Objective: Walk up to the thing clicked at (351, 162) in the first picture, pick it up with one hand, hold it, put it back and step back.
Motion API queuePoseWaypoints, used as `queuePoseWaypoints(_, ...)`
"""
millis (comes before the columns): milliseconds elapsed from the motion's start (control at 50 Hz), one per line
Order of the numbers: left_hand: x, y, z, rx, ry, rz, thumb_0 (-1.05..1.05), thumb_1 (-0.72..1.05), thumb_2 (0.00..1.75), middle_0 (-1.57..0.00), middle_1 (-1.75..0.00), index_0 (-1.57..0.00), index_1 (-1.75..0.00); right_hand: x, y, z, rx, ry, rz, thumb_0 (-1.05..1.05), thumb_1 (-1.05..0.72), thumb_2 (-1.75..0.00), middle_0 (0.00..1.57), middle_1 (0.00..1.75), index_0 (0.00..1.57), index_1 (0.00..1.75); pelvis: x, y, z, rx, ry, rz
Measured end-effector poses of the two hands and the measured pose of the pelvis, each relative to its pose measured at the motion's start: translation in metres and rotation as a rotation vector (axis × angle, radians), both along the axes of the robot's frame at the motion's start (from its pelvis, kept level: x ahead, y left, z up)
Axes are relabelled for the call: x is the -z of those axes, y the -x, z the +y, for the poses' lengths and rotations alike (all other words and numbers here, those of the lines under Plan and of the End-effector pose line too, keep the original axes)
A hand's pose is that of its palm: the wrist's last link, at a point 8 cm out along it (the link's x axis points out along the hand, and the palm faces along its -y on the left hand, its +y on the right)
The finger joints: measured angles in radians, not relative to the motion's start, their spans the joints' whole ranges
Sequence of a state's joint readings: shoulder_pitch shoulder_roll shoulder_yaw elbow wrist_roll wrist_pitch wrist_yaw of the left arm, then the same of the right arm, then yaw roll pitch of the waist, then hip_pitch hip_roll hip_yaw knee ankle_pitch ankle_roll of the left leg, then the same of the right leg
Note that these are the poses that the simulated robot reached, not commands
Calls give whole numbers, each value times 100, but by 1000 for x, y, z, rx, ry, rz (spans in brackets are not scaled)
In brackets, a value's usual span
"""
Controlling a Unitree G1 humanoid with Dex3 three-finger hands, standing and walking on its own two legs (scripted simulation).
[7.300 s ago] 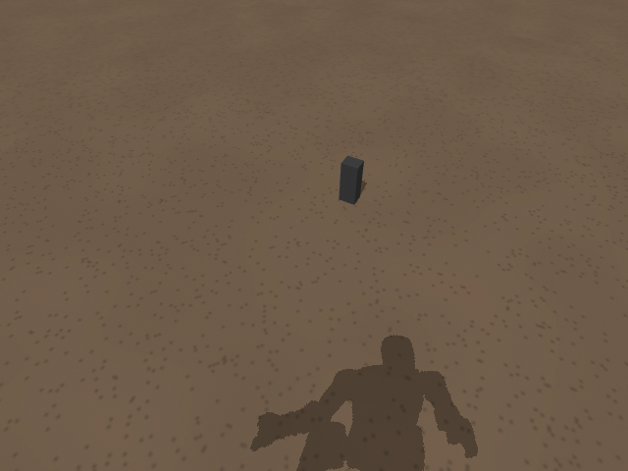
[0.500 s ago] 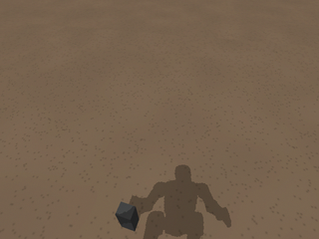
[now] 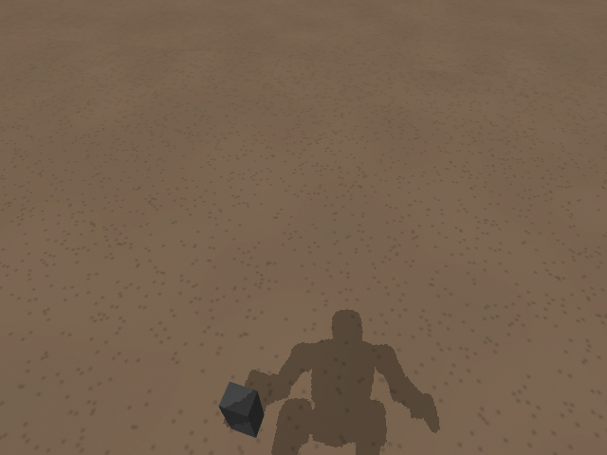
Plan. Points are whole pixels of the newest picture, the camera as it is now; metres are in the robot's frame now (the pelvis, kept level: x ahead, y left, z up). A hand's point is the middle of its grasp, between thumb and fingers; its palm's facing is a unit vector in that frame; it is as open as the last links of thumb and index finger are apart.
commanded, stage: go down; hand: left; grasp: from the side
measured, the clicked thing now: (243, 411) +0.38 +0.21 -0.67
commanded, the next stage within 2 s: none
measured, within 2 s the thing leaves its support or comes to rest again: neither
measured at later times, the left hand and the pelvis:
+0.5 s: hand out of the picture +0.14 +0.28 -0.19, palm faces +0.06 -0.94 -0.33, open 16.2 cm; pelvis -0.01 +0.01 -0.05, yaw +0 degrees
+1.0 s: hand out of the picture +0.12 +0.29 -0.20, palm faces +0.09 -0.94 -0.32, open 17.6 cm; pelvis -0.02 +0.02 -0.09, yaw +1 degrees
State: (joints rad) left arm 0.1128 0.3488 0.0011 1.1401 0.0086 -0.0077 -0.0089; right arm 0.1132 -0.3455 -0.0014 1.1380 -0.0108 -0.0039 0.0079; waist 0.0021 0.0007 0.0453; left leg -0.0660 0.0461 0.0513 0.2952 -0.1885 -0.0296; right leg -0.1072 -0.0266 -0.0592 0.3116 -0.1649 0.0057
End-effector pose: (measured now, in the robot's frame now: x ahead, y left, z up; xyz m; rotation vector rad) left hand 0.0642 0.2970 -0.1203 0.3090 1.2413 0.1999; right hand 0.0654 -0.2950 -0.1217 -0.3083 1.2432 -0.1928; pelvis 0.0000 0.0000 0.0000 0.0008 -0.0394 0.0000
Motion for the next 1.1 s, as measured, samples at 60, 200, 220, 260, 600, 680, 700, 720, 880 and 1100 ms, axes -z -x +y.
queuePoseWaypoints(60, 0, -16, -3, -35, 6, -75, 1, 86, 85, -19, -26, -17, -26, -1, -6, 6, 3, -1, -76, 0, -91, -90, 20, 30, 20, 30, 3, 5, 0, -12, 0, 29)
queuePoseWaypoints(200, 8, -66, 3, -29, 13, -154, 1, 55, 54, -9, -11, -8, -10, 4, -7, 29, 10, -36, -157, 0, -94, -91, 20, 30, 20, 30, 15, 15, -1, -9, -1, 119)
queuePoseWaypoints(220, 8, -70, 5, -26, 10, -161, 1, 50, 49, -8, -10, -8, -9, 5, -6, 32, 15, -41, -163, 0, -93, -91, 20, 30, 20, 30, 16, 15, -1, -7, -1, 126)
queuePoseWaypoints(260, 9, -73, 8, -21, 5, -160, 1, 39, 39, -7, -8, -7, -6, 6, -4, 37, 26, -51, -174, 0, -93, -91, 20, 30, 20, 30, 18, 14, 1, -5, 1, 136)
queuePoseWaypoints(600, 34, -56, 25, -39, 8, -183, 0, -41, 4, -8, -5, -8, -5, 18, -44, 49, -35, -7, -368, 1, -84, -88, 20, 30, 20, 30, 57, 15, 15, -12, 26, 236)
queuePoseWaypoints(680, 36, -53, 28, -39, 8, -184, 0, -49, 3, -9, -5, -8, -5, 18, -58, 55, -55, 3, -422, 1, -84, -88, 20, 30, 20, 30, 63, 14, 17, -15, 34, 249)
queuePoseWaypoints(700, 36, -52, 29, -39, 8, -182, 0, -50, 3, -9, -5, -8, -5, 18, -62, 57, -59, 4, -435, 1, -84, -88, 20, 30, 20, 30, 65, 14, 17, -16, 36, 252)
queuePoseWaypoints(720, 37, -51, 30, -40, 8, -180, 0, -52, 3, -9, -5, -8, -5, 18, -64, 59, -63, 5, -447, 1, -84, -88, 20, 30, 20, 30, 66, 14, 18, -17, 38, 255)
queuePoseWaypoints(880, 40, -47, 32, -44, 10, -179, 0, -57, 2, -9, -4, -8, -4, 24, -76, 71, -83, 2, -503, 1, -84, -88, 20, 30, 21, 30, 78, 14, 20, -23, 50, 283)
queuePoseWaypoints(1100, 47, -41, 37, -64, 5, -192, 0, -56, 3, -8, -3, -7, -3, 39, -67, 73, -80, 6, -495, 1, -86, -89, 20, 30, 21, 31, 92, 19, 18, -25, 55, 315)
